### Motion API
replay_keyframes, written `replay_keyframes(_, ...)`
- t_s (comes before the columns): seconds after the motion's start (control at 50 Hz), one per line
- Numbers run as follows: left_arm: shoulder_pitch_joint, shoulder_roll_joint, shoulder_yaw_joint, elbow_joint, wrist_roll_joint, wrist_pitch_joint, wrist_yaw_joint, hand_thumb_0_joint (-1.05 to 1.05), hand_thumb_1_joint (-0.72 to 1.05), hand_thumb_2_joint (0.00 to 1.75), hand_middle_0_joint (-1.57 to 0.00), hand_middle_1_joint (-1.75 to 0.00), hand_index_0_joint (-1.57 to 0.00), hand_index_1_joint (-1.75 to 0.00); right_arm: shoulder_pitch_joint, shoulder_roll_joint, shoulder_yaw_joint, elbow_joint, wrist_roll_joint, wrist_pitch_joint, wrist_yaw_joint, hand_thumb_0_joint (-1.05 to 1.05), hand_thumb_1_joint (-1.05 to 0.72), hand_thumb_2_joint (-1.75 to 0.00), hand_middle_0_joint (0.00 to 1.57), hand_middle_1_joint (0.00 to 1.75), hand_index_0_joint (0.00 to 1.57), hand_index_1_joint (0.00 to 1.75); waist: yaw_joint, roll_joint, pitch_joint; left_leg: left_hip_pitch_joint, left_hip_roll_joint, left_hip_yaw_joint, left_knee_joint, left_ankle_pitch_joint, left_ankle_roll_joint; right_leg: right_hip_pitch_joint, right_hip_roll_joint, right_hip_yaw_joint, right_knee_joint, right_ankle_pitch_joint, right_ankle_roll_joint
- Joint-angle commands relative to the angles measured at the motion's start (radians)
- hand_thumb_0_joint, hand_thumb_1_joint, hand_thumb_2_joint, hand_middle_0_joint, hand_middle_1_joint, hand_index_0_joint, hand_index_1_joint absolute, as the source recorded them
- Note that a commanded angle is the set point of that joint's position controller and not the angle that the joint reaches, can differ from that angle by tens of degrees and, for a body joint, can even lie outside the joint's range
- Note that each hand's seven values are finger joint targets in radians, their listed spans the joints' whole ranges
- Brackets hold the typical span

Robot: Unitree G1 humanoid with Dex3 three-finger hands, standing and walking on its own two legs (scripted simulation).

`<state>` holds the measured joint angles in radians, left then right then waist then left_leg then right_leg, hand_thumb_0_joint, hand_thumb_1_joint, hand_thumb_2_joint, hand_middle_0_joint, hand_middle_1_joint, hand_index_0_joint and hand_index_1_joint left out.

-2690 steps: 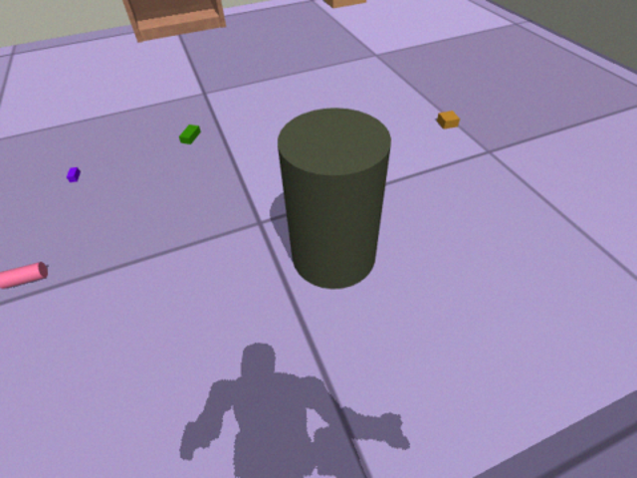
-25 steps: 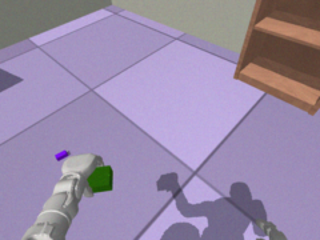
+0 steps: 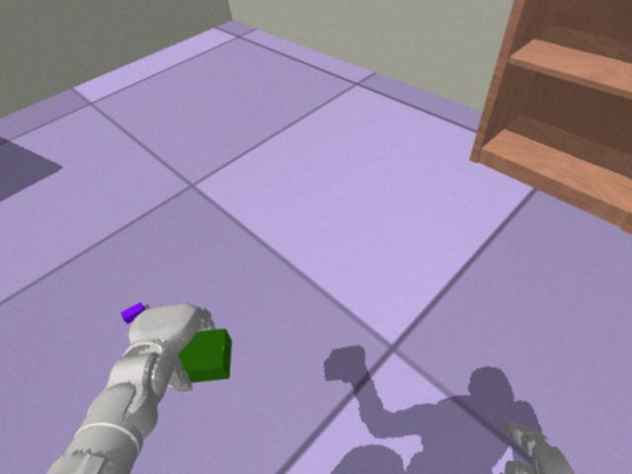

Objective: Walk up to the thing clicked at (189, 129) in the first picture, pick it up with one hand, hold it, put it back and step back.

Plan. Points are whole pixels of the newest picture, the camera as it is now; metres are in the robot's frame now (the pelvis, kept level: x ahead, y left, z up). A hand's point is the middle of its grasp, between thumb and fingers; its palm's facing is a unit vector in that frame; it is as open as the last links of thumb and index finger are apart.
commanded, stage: hold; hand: left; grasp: from above
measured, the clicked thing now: (187, 357) +0.31 +0.22 -0.07
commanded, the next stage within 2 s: crouch in 1.14 s
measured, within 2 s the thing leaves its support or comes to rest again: neither
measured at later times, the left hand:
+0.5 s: hand (180, 359) +0.29 +0.21 -0.02, palm faces -0.45 -0.05 -0.89, open 8.8 cm
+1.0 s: hand (177, 361) +0.28 +0.21 -0.02, palm faces -0.45 -0.05 -0.89, open 8.8 cm
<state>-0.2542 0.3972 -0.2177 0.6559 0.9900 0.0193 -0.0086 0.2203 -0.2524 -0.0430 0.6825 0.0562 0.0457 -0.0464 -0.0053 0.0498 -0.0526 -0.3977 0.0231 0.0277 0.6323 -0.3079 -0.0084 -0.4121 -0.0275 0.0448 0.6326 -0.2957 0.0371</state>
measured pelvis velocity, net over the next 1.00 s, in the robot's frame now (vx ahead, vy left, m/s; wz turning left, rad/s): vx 0.00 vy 0.00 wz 0.00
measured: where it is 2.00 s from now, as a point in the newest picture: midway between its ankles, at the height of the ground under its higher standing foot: outside the picture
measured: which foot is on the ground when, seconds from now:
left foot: down 0.00-1.00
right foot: down 0.00-1.00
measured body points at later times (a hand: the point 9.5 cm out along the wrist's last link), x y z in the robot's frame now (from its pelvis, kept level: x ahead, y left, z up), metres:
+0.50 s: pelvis +0.00 -0.01 +0.01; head +0.00 -0.03 +0.46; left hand +0.31 +0.21 +0.03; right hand +0.14 -0.26 -0.11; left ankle +0.01 +0.12 -0.72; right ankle +0.02 -0.14 -0.72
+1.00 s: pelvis +0.00 +0.00 +0.01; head +0.00 -0.03 +0.46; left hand +0.30 +0.21 +0.03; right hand +0.15 -0.26 -0.10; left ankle +0.01 +0.12 -0.72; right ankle +0.02 -0.14 -0.72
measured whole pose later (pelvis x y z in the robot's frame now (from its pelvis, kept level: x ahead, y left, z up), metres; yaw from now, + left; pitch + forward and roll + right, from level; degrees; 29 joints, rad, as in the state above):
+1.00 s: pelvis +0.00 +0.00 +0.01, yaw +0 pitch +1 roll +1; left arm -0.22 0.40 -0.22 0.60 0.98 0.01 -0.06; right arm 0.19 -0.25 -0.03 0.66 0.07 0.07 -0.06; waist 0.01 0.05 -0.01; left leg -0.27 0.02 0.03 0.50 -0.24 -0.01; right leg -0.30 -0.03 0.05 0.52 -0.24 0.03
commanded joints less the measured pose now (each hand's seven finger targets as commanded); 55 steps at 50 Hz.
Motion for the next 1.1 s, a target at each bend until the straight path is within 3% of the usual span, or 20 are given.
replay_keyframes(0.0, -0.324, 0.195, 0.094, -0.200, -0.004, -0.001, 0.025, 0.00, 0.76, 0.52, -1.11, -0.43, -1.12, -0.41, -0.069, -0.132, -0.038, -0.135, 0.002, -0.038, -0.009, 0.00, -0.89, -0.90, 0.20, 0.30, 0.20, 0.30, -0.005, -0.059, -0.236, 0.143, -0.036, 0.003, -0.097, 0.230, 0.020, 0.101, 0.059, -0.036, -0.108, 0.199, -0.035)
replay_keyframes(0.06, -0.318, 0.210, 0.111, -0.208, -0.001, -0.003, 0.018, 0.00, 0.76, 0.51, -1.09, -0.44, -1.11, -0.42, -0.076, -0.130, -0.036, -0.138, 0.004, -0.036, -0.011, 0.00, -0.89, -0.90, 0.20, 0.30, 0.20, 0.30, 0.004, -0.034, -0.234, 0.152, -0.039, 0.008, -0.108, 0.221, 0.018, 0.105, 0.056, -0.033, -0.114, 0.187, -0.037)
replay_keyframes(0.18, -0.323, 0.198, 0.103, -0.234, -0.003, -0.007, 0.018, 0.00, 0.75, 0.53, -1.10, -0.42, -1.11, -0.41, -0.089, -0.129, -0.031, -0.149, 0.006, -0.035, -0.011, 0.00, -0.89, -0.90, 0.20, 0.30, 0.20, 0.30, 0.003, -0.036, -0.222, 0.172, -0.037, 0.007, -0.131, 0.203, 0.019, 0.117, 0.056, -0.032, -0.134, 0.165, -0.039)
replay_keyframes(0.2, -0.321, 0.218, 0.122, -0.237, -0.001, -0.006, 0.022, 0.00, 0.75, 0.52, -1.09, -0.43, -1.11, -0.42, -0.092, -0.129, -0.032, -0.149, 0.007, -0.034, -0.011, 0.00, -0.89, -0.90, 0.20, 0.30, 0.20, 0.30, 0.011, -0.030, -0.229, 0.176, -0.036, 0.007, -0.135, 0.210, 0.017, 0.126, 0.056, -0.034, -0.134, 0.168, -0.039)
replay_keyframes(0.22, -0.306, 0.198, 0.107, -0.227, -0.001, -0.004, 0.020, 0.00, 0.74, 0.53, -1.08, -0.45, -1.10, -0.43, -0.090, -0.128, -0.030, -0.149, 0.006, -0.033, -0.011, 0.00, -0.89, -0.90, 0.20, 0.30, 0.20, 0.30, 0.004, -0.030, -0.218, 0.175, -0.037, 0.008, -0.135, 0.219, 0.018, 0.124, 0.056, -0.032, -0.134, 0.179, -0.040)
replay_keyframes(0.36, -0.315, 0.215, 0.119, -0.244, -0.001, -0.004, 0.003, 0.00, 0.76, 0.51, -1.09, -0.45, -1.11, -0.43, -0.112, -0.126, -0.031, -0.152, 0.008, -0.031, -0.016, 0.00, -0.89, -0.90, 0.20, 0.30, 0.20, 0.30, 0.013, -0.048, -0.216, 0.196, -0.042, 0.013, -0.144, 0.216, 0.021, 0.137, 0.052, -0.030, -0.162, 0.176, -0.031)
replay_keyframes(0.44, -0.285, 0.182, 0.092, -0.260, -0.010, -0.001, -0.010, 0.00, 0.78, 0.49, -1.10, -0.43, -1.13, -0.41, -0.117, -0.122, -0.027, -0.157, 0.009, -0.032, -0.016, 0.00, -0.89, -0.90, 0.20, 0.30, 0.20, 0.30, 0.009, -0.051, -0.209, 0.209, -0.036, 0.012, -0.162, 0.214, 0.021, 0.146, 0.054, -0.034, -0.164, 0.175, -0.037)
replay_keyframes(0.56, -0.301, 0.226, 0.127, -0.254, -0.007, -0.008, -0.011, 0.00, 0.76, 0.52, -1.11, -0.43, -1.12, -0.41, -0.124, -0.122, -0.021, -0.163, 0.012, -0.024, -0.020, 0.00, -0.90, -0.90, 0.20, 0.30, 0.20, 0.30, 0.017, -0.057, -0.184, 0.209, -0.039, 0.016, -0.174, 0.198, 0.024, 0.152, 0.051, -0.032, -0.186, 0.155, -0.034)
replay_keyframes(0.6, -0.316, 0.204, 0.108, -0.257, -0.007, -0.009, -0.013, 0.00, 0.76, 0.51, -1.10, -0.44, -1.12, -0.42, -0.133, -0.117, -0.019, -0.163, 0.011, -0.024, -0.020, 0.00, -0.90, -0.90, 0.20, 0.30, 0.20, 0.30, 0.014, -0.042, -0.173, 0.208, -0.039, 0.015, -0.179, 0.189, 0.023, 0.144, 0.051, -0.032, -0.187, 0.146, -0.036)
replay_keyframes(0.7, -0.280, 0.202, 0.111, -0.252, -0.001, -0.012, -0.015, 0.00, 0.75, 0.53, -1.10, -0.44, -1.11, -0.43, -0.133, -0.121, -0.024, -0.166, 0.012, -0.022, -0.021, 0.00, -0.90, -0.90, 0.20, 0.30, 0.20, 0.30, 0.016, -0.035, -0.184, 0.229, -0.036, 0.015, -0.187, 0.217, 0.019, 0.160, 0.053, -0.034, -0.185, 0.169, -0.041)
replay_keyframes(0.74, -0.311, 0.228, 0.127, -0.272, 0.002, -0.017, -0.013, 0.00, 0.75, 0.55, -1.11, -0.44, -1.12, -0.43, -0.129, -0.120, -0.024, -0.162, 0.010, -0.021, -0.022, 0.00, -0.90, -0.90, 0.20, 0.30, 0.20, 0.30, 0.015, -0.037, -0.200, 0.236, -0.038, 0.016, -0.182, 0.229, 0.022, 0.166, 0.051, -0.033, -0.189, 0.185, -0.037)
replay_keyframes(0.8, -0.333, 0.205, 0.105, -0.271, -0.009, -0.021, -0.013, 0.00, 0.77, 0.55, -1.12, -0.45, -1.14, -0.44, -0.122, -0.120, -0.022, -0.161, 0.012, -0.022, -0.023, 0.00, -0.90, -0.90, 0.20, 0.30, 0.20, 0.30, 0.006, -0.052, -0.200, 0.241, -0.040, 0.019, -0.183, 0.223, 0.026, 0.159, 0.049, -0.030, -0.197, 0.186, -0.033)
replay_keyframes(0.86, -0.283, 0.212, 0.124, -0.255, -0.016, -0.021, -0.006, 0.00, 0.77, 0.55, -1.13, -0.44, -1.14, -0.42, -0.133, -0.120, -0.022, -0.165, 0.013, -0.019, -0.024, 0.00, -0.90, -0.90, 0.20, 0.30, 0.20, 0.30, 0.026, -0.039, -0.184, 0.235, -0.040, 0.017, -0.197, 0.210, 0.022, 0.169, 0.050, -0.035, -0.203, 0.163, -0.039)
replay_keyframes(0.9, -0.292, 0.180, 0.088, -0.261, -0.006, -0.017, -0.008, 0.00, 0.77, 0.54, -1.11, -0.45, -1.13, -0.44, -0.131, -0.119, -0.022, -0.165, 0.013, -0.019, -0.023, 0.00, -0.90, -0.90, 0.20, 0.30, 0.20, 0.30, 0.008, -0.048, -0.194, 0.248, -0.038, 0.018, -0.196, 0.220, 0.022, 0.168, 0.051, -0.035, -0.198, 0.175, -0.040)
replay_keyframes(0.94, -0.310, 0.226, 0.124, -0.247, 0.006, -0.016, 0.002, 0.00, 0.76, 0.53, -1.11, -0.44, -1.13, -0.43, -0.123, -0.122, -0.024, -0.156, 0.012, -0.017, -0.024, 0.00, -0.90, -0.90, 0.20, 0.30, 0.20, 0.30, 0.020, -0.025, -0.188, 0.241, -0.035, 0.014, -0.199, 0.231, 0.017, 0.169, 0.054, -0.040, -0.195, 0.179, -0.043)
replay_keyframes(1.04, -0.311, 0.194, 0.100, -0.218, 0.003, -0.014, 0.004, 0.00, 0.77, 0.55, -1.12, -0.45, -1.14, -0.44, -0.123, -0.122, -0.024, -0.158, 0.013, -0.015, -0.022, 0.00, -0.90, -0.90, 0.20, 0.30, 0.20, 0.30, 0.011, -0.040, -0.161, 0.230, -0.036, 0.013, -0.204, 0.204, 0.018, 0.158, 0.052, -0.038, -0.205, 0.154, -0.043)
replay_keyframes(1.08, -0.295, 0.202, 0.113, -0.212, 0.007, -0.015, 0.010, 0.00, 0.78, 0.54, -1.13, -0.45, -1.14, -0.44, -0.119, -0.122, -0.026, -0.156, 0.013, -0.014, -0.021, 0.00, -0.90, -0.90, 0.20, 0.30, 0.20, 0.30, 0.018, -0.048, -0.178, 0.236, -0.038, 0.015, -0.200, 0.221, 0.020, 0.170, 0.050, -0.037, -0.203, 0.174, -0.042)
